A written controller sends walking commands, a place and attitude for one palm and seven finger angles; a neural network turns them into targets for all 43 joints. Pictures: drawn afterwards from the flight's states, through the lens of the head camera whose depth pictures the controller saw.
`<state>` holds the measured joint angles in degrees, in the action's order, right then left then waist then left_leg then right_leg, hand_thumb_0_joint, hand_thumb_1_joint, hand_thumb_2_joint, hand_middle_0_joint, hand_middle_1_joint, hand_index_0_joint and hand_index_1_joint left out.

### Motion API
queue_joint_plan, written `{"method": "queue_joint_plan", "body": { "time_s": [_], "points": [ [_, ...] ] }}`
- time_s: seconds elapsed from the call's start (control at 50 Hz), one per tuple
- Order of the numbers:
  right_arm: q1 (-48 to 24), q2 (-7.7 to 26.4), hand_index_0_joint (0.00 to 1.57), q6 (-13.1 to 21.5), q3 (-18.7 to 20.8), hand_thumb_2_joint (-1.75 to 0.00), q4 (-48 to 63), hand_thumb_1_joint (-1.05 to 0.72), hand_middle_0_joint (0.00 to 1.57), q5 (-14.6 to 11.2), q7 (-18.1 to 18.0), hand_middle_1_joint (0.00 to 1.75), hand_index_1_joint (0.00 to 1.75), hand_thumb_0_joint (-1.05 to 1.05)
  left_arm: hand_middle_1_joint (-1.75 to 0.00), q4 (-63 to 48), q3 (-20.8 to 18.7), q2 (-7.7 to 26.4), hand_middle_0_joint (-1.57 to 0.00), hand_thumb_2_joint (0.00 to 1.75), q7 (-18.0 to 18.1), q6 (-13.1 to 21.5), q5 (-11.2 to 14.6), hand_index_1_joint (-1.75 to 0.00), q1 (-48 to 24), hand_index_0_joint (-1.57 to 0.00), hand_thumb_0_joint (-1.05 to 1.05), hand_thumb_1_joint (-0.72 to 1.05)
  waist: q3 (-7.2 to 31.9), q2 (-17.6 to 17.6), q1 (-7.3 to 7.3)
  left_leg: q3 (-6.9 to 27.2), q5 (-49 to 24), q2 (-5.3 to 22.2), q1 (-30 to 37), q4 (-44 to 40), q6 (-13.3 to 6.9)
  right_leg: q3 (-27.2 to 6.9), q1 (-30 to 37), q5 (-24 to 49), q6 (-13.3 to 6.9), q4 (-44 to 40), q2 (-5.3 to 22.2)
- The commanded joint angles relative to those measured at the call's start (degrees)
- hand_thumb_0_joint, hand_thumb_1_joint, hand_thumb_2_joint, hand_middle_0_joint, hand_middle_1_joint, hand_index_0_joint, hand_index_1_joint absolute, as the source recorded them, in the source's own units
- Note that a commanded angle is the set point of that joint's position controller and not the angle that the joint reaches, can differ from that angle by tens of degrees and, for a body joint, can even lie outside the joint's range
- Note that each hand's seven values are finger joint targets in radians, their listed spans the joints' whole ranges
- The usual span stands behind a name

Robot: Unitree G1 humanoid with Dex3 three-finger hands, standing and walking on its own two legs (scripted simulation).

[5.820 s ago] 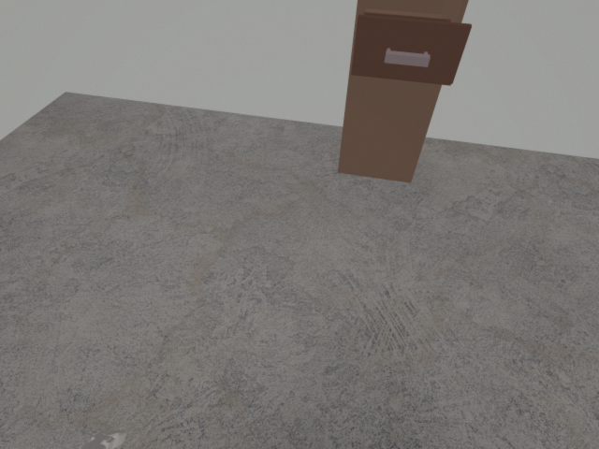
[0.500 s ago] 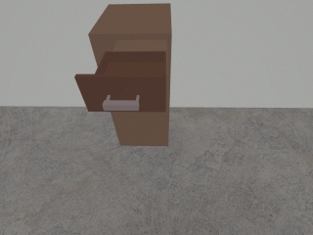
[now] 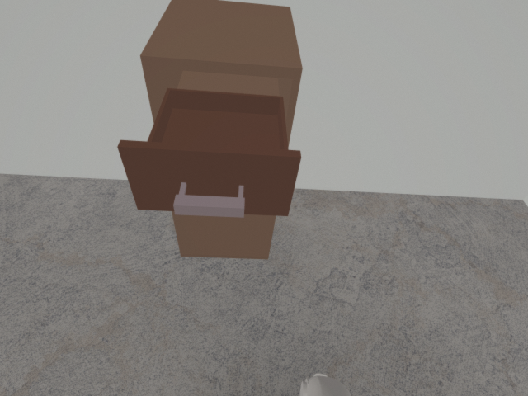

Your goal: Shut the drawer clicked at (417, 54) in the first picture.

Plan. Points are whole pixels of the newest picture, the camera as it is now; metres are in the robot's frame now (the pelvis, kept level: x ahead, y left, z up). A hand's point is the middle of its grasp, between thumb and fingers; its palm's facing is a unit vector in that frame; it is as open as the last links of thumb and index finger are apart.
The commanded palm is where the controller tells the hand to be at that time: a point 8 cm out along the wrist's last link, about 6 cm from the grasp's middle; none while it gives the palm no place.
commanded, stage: take the last steps up to it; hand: left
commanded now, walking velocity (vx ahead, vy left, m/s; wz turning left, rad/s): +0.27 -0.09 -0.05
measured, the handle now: (211, 197) +0.47 +0.13 -0.01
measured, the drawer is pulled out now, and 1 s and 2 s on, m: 0.30 0.30 0.30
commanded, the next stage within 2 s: come to a stop and stand still in 0.28 s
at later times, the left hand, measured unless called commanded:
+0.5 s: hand (205, 350) +0.24 +0.11 -0.17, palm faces +0.03 -0.97 -0.23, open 7.1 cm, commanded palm none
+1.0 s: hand out of the picture +0.14 +0.11 -0.18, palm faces +0.03 -0.97 -0.24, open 7.4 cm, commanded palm none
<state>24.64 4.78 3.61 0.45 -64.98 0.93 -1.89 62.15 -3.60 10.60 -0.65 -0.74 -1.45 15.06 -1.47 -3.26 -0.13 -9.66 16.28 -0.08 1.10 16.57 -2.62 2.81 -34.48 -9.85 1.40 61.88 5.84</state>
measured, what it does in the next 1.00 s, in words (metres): walks ahead: right foot, then left foot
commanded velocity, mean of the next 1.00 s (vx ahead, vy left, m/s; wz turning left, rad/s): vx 0.00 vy -0.01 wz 0.00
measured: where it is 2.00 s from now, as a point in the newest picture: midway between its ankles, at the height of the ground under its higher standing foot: outside the picture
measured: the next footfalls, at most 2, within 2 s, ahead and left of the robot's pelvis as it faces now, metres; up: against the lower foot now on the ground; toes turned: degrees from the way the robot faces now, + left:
right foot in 0.26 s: +0.25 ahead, -0.15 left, +0.00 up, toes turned -9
left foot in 0.66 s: +0.25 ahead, +0.06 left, +0.00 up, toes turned +1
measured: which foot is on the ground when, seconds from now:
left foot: down 0.00-0.26, up 0.28-0.64, down 0.66-1.00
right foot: up 0.00-0.24, down 0.26-0.70, up 0.72-0.96, down 0.98-1.00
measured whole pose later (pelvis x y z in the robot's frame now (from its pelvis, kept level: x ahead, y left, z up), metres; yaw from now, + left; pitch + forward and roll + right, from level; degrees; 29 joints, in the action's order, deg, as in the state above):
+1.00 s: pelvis +0.14 -0.07 -0.01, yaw -2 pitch -1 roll +1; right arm 7.1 8.9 -0.9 2.0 -60.0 0.4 -1.4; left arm 62.8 -1.3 9.3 1.8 -1.2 -0.9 15.8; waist -4.0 0.7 -1.4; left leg -5.0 9.2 2.5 -17.2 27.6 0.9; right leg 2.2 -10.4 -18.4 0.5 30.8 2.2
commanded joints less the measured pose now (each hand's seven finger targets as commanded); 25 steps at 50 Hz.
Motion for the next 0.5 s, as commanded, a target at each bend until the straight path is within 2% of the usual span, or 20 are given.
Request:
{"method": "queue_joint_plan", "body": {
  "time_s": [0.0, 0.06, 0.1, 0.12, 0.16, 0.18, 0.2, 0.22, 0.24, 0.26, 0.28, 0.3, 0.32, 0.34, 0.36, 0.38, 0.4, 0.42, 0.46, 0.48],
  "points": [
    [6.9, 7.9, 0.2, 1.2, 1.7, -0.9, 0.2, -0.9, 0.2, 0.3, -0.8, 0.3, 0.3, 0.0, -0.3, -4.5, 0.1, 0.6, -0.2, 0.9, -0.2, 0.8, 0.1, -0.3, -5.3, -0.2, 0.0, 0.9, -8.5, 9.8, 1.81, 9.2, -30.7, 17.5, 1.4, -5.0, -5.2, 0.8, -10.1, 0.0, -0.4, -4.2, 1.1],
    [9.0, 8.0, 0.2, 0.9, 1.9, -0.9, -1.0, -0.9, 0.2, 0.9, -0.9, 0.3, 0.3, 0.0, -0.3, -6.8, 0.6, 0.3, -0.2, 0.9, -0.3, 1.2, 0.4, -0.3, -11.5, -0.2, 0.0, 0.9, -9.7, 9.9, 3.6, 9.3, -33.1, 18.5, 3.5, -3.8, -6.1, 2.1, -9.0, -2.0, -1.3, -12.5, 0.7],
    [9.0, 8.5, 0.2, 0.6, 2.2, -0.9, -1.4, -0.9, 0.2, 1.1, -0.8, 0.3, 0.3, 0.0, -0.3, -7.6, 0.8, -0.1, -0.2, 0.9, -0.4, 1.5, 0.5, -0.3, -13.4, -0.2, 0.0, 0.9, -9.6, 10.2, 4.0, 7.3, -36.0, 18.2, 3.1, -2.3, -5.5, 3.1, -4.9, -2.9, -2.4, -18.3, -0.2],
    [8.8, 9.0, 0.2, 0.4, 2.2, -0.9, -1.5, -0.9, 0.2, 1.1, -0.8, 0.3, 0.3, 0.0, -0.3, -7.6, 0.9, -0.1, -0.2, 0.9, -0.4, 1.7, 0.6, -0.3, -13.2, -0.2, 0.0, 0.9, -8.8, 11.0, 3.63, 6.2, -40.7, 17.4, 2.9, -0.7, -5.0, 4.5, -1.5, -3.6, -3.1, -21.1, -1.6],
    [7.4, 10.1, 0.2, 0.2, 2.5, -0.9, -1.6, -0.9, 0.2, 0.9, -0.7, 0.3, 0.3, 0.0, -0.3, -6.0, 0.6, 1.5, -0.2, 0.9, 0.0, 2.4, 0.6, -0.3, -7.4, -0.2, 0.0, 0.9, -4.4, 10.8, 0.92, 5.5, -51.6, 17.1, 1.6, 6.6, -4.0, 6.2, 9.9, -3.6, -4.5, -26.3, -4.5],
    [6.5, 10.6, 0.2, 0.1, 2.6, -0.9, -1.4, -0.9, 0.2, 0.5, -0.6, 0.3, 0.3, 0.0, -0.3, -4.0, 0.3, 2.3, -0.2, 0.9, 0.2, 2.8, 0.5, -0.3, -1.6, -0.2, 0.0, 0.9, -1.1, 10.1, -1.61, 4.1, -51.7, 15.6, 0.1, 12.3, -2.5, 7.3, 18.2, 0.4, -4.8, -29.7, -5.9],
    [5.0, 10.7, 0.2, 0.1, 2.9, -0.9, -0.9, -0.9, 0.2, -0.1, -0.3, 0.3, 0.3, 0.0, -0.3, -1.6, -0.5, 4.6, -0.2, 0.9, 0.4, 3.6, 0.3, -0.3, 6.3, -0.2, 0.0, 0.9, 3.7, 7.7, -5.24, 2.8, -44.7, 13.6, -6.1, 21.7, -0.7, 5.5, 31.2, 6.4, -5.5, -32.7, -4.8],
    [7.1, 8.3, 0.2, 0.1, 2.7, -0.9, -0.2, -0.9, 0.2, -0.8, 0.5, 0.3, 0.3, 0.0, -0.3, 0.2, -1.9, 9.8, -0.2, 0.9, 1.1, 4.3, -0.1, -0.3, 12.9, -0.2, 0.0, 0.9, 11.1, -2.5, -7.21, 0.4, -21.5, 8.1, -19.7, 37.6, 1.6, -8.1, 46.5, 16.0, -10.0, -32.6, 7.6],
    [8.4, 6.4, 0.2, 0.0, 2.2, -0.9, 1.1, -0.9, 0.2, -1.2, 0.3, 0.3, 0.3, 0.0, -0.3, 1.0, -2.5, 13.7, -0.2, 0.9, 1.4, 4.4, 0.8, -0.3, 16.1, -0.2, 0.0, 0.9, 17.1, -9.7, -5.72, 2.9, 17.5, 1.0, -27.0, 55.2, 3.0, -25.0, 51.0, 32.5, -16.3, -37.5, 20.1],
    [5.1, 7.2, 0.2, -0.7, 2.5, -0.9, 2.2, -0.9, 0.2, -1.5, -0.1, 0.3, 0.3, 0.0, -0.3, -0.2, -2.1, 12.9, -0.2, 0.9, 1.9, 4.0, 1.3, -0.3, 13.0, -0.2, 0.0, 0.9, 13.6, -2.8, -5.54, 9.1, 17.8, 2.8, -27.4, 60.5, 1.6, -22.8, 44.6, 33.1, -18.4, -40.5, 20.5],
    [3.4, 5.1, 0.2, -0.9, 2.7, -0.9, 2.0, -0.9, 0.2, -1.2, 0.2, 0.3, 0.3, 0.0, -0.3, -0.8, -1.5, 10.9, -0.2, 0.9, 2.1, 3.8, 1.1, -0.3, 7.6, -0.2, 0.0, 0.9, 8.1, -1.8, -3.76, 9.3, 13.9, 4.9, -28.7, 61.3, 1.6, -18.6, 37.3, 24.8, -16.9, -41.8, 18.1],
    [1.2, 4.8, 0.2, -1.5, 2.7, -0.9, 2.4, -0.9, 0.2, -0.7, 0.5, 0.3, 0.3, 0.0, -0.3, -1.9, -1.0, 8.8, -0.2, 0.9, 2.1, 3.8, 1.1, -0.3, 4.1, -0.2, 0.0, 0.9, 3.0, -1.5, -2.76, 9.5, 11.0, 6.6, -29.3, 61.3, 1.8, -17.2, 28.8, 15.9, -15.4, -44.2, 16.8],
    [0.4, 4.7, 0.2, -2.2, 2.7, -0.9, 2.5, -0.9, 0.2, -0.2, 0.6, 0.3, 0.3, 0.0, -0.3, -2.5, -0.2, 6.4, -0.2, 0.9, 2.2, 3.9, 1.2, -0.3, 1.1, -0.2, 0.0, 0.9, -0.5, 0.9, -1.0, 10.1, 7.9, 7.7, -27.9, 59.5, 1.8, -13.2, 21.9, 11.7, -13.6, -46.5, 14.8],
    [1.5, 3.8, 0.2, -2.8, 2.5, -0.9, 2.4, -0.9, 0.2, 0.1, 0.7, 0.3, 0.3, 0.0, -0.3, -2.9, 0.3, 4.7, -0.2, 0.9, 2.4, 4.1, 0.9, -0.3, -1.4, -0.2, 0.0, 0.9, -1.8, 0.8, 1.06, 9.9, 6.0, 8.2, -26.1, 56.5, 2.2, -9.2, 17.5, 9.6, -12.2, -48.3, 13.4],
    [3.2, 3.2, 0.2, -3.2, 2.4, -0.9, 2.0, -0.9, 0.2, 0.2, 0.7, 0.3, 0.3, 0.0, -0.3, -3.1, 0.6, 4.0, -0.2, 0.9, 2.6, 4.3, 0.7, -0.3, -2.4, -0.2, 0.0, 0.9, -0.8, 2.1, 2.43, 9.1, 5.5, 8.0, -24.0, 52.7, 2.7, -6.4, 15.9, 11.4, -11.5, -48.5, 11.8],
    [4.0, 2.5, 0.2, -3.6, 2.0, -0.9, 1.5, -0.9, 0.2, 0.2, 0.6, 0.3, 0.3, 0.0, -0.3, -3.5, 1.0, 3.2, -0.2, 0.9, 2.7, 4.3, 0.6, -0.3, -3.8, -0.2, 0.0, 0.9, -1.2, 1.0, 3.51, 8.7, 5.2, 8.0, -22.0, 48.4, 3.6, -3.8, 13.1, 15.7, -10.9, -48.5, 11.2],
    [4.0, 1.9, 0.2, -4.2, 1.7, -0.9, 1.5, -0.9, 0.2, 0.1, 0.4, 0.3, 0.3, 0.0, -0.3, -4.0, 1.3, 2.1, -0.2, 0.9, 2.7, 4.1, 0.4, -0.3, -4.4, -0.2, 0.0, 0.9, -1.1, 0.8, 3.93, 8.4, 4.6, 7.6, -18.6, 43.5, 4.3, -1.8, 9.9, 17.7, -10.4, -48.3, 10.1],
    [3.7, 1.4, 0.2, -4.6, 1.4, -0.9, 1.6, -0.9, 0.2, 0.0, 0.3, 0.3, 0.3, 0.0, -0.3, -4.2, 1.3, 1.8, -0.2, 0.9, 2.8, 3.8, 0.3, -0.3, -4.6, -0.2, 0.0, 0.9, -0.8, -0.4, 3.68, 7.8, 3.8, 6.9, -17.2, 39.5, 4.6, -1.4, 9.2, 17.6, -10.3, -48.3, 9.3],
    [1.0, 2.1, 0.2, -4.7, 1.2, -0.9, 2.3, -0.9, 0.2, -0.3, 0.5, 0.3, 0.3, 0.0, -0.3, -3.7, 1.4, 3.3, -0.2, 0.9, 2.8, 3.2, 0.2, -0.3, -3.4, -0.2, 0.0, 0.9, -0.2, -1.1, 2.24, 7.0, 2.9, 5.6, -17.4, 32.7, 4.9, -2.4, 12.8, 20.5, -10.9, -46.8, 8.9],
    [-0.5, 3.1, 0.2, -4.8, 1.3, -0.9, 3.0, -0.9, 0.2, -0.5, 0.5, 0.3, 0.3, 0.0, -0.3, -3.8, 1.0, 4.6, -0.2, 0.9, 2.9, 2.9, 0.2, -0.3, -2.9, -0.2, 0.0, 0.9, 0.6, -1.8, 1.63, 7.1, 2.9, 5.2, -18.1, 30.4, 5.1, -3.1, 15.1, 22.1, -11.4, -45.5, 9.5]
  ]
}}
